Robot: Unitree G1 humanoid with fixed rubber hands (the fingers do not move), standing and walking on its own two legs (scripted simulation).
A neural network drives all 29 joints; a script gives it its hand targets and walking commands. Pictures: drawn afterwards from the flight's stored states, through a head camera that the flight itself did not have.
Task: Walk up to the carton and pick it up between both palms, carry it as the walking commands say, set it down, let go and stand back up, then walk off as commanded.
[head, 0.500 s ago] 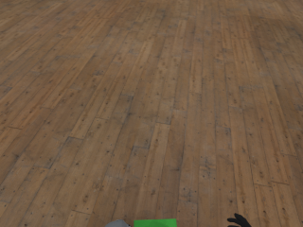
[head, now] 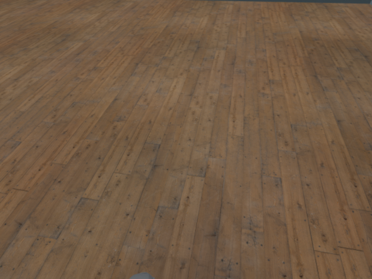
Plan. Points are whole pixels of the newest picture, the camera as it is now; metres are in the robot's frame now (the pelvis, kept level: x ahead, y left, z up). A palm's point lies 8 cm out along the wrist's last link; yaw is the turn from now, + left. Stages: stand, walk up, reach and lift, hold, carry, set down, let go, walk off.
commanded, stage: walk off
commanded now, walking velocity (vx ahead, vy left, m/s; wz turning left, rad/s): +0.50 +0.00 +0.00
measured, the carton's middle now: out of the picture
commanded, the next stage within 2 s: stand in 1.22 s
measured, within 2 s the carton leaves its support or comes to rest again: rests again in 1.02 s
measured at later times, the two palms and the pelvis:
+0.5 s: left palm (68, 266) +0.19 +0.31 -0.14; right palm out of the picture +0.14 -0.19 -0.14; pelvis +0.14 +0.06 -0.01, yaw +0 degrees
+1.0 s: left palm (103, 231) +0.27 +0.25 -0.13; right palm (255, 164) +0.50 -0.21 -0.12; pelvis +0.36 +0.02 +0.00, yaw +2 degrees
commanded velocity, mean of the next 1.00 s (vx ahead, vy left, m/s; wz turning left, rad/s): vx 0.50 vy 0.00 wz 0.00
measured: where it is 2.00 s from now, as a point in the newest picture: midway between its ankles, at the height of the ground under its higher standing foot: (181, 213)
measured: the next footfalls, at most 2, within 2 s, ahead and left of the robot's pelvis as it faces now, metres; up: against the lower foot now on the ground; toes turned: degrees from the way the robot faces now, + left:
left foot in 0.32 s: +0.14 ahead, +0.19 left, +0.00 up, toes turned +10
right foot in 0.68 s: +0.35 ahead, -0.10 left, +0.00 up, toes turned -9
